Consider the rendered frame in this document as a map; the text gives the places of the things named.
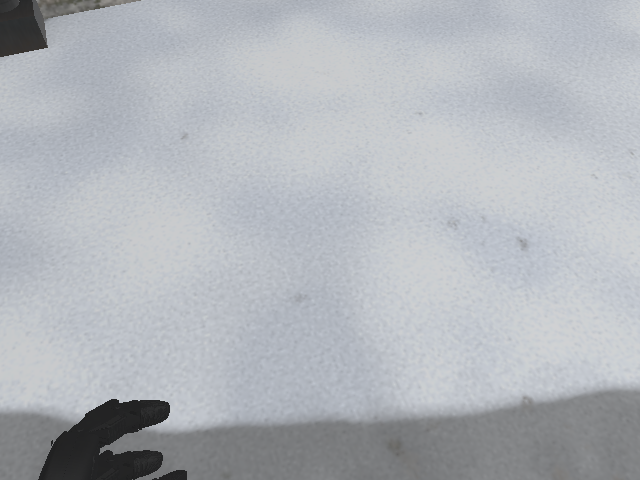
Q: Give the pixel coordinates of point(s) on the left robot hand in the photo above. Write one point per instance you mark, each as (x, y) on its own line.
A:
(75, 454)

